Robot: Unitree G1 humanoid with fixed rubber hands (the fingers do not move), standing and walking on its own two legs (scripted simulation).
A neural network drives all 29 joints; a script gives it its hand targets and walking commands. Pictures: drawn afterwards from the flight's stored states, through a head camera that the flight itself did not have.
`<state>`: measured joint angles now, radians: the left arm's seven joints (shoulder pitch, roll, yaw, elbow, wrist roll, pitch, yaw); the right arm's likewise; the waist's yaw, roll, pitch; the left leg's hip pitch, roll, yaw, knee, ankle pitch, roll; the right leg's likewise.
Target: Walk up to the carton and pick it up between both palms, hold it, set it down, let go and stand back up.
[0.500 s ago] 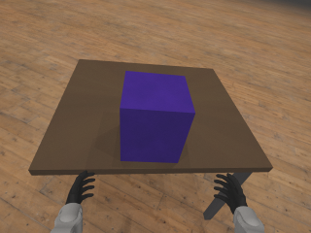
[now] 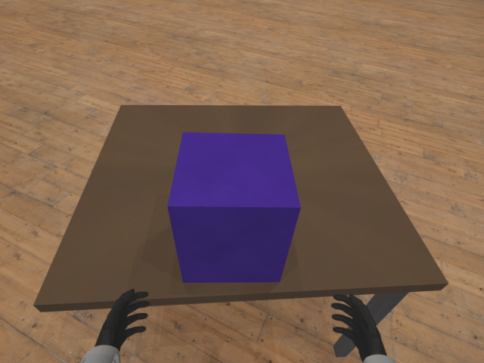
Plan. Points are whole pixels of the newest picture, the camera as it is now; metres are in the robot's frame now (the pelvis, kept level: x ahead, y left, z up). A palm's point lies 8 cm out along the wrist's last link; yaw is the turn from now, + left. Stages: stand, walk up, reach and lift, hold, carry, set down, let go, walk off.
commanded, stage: set down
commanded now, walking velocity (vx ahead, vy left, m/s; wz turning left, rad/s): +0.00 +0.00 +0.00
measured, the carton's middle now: (233, 209) +0.44 +0.04 +0.00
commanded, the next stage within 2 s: let go in 0.90 s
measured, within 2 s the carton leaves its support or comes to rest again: neither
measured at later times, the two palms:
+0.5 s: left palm (87, 354) +0.17 +0.25 -0.05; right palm out of the picture +0.16 -0.18 -0.06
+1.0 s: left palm out of the picture +0.15 +0.23 -0.08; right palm out of the picture +0.14 -0.21 -0.08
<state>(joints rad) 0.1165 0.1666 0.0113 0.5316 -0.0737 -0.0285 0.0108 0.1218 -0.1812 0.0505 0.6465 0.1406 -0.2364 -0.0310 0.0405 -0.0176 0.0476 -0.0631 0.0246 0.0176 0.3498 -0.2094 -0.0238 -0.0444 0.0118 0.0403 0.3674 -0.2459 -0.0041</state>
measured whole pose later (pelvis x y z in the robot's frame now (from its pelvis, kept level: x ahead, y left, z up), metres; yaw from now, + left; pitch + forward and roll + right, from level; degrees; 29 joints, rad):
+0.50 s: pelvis +0.01 +0.03 +0.00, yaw -2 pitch -6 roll -1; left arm 0.27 0.17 0.02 0.44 -0.02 0.03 -0.01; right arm 0.25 -0.18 0.03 0.65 0.06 -0.31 0.00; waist 0.02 0.04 0.04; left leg -0.02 0.02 0.05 0.37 -0.25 0.01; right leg 0.04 0.00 0.07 0.27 -0.21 0.03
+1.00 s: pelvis -0.03 +0.00 +0.00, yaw -1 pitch -5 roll +1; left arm 0.08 0.21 0.01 0.59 -0.04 0.18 0.03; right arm 0.09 -0.14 -0.04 0.71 -0.05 -0.09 0.01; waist 0.02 -0.01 0.10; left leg -0.12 0.03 0.04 0.39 -0.18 -0.03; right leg -0.12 0.01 0.02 0.43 -0.23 -0.01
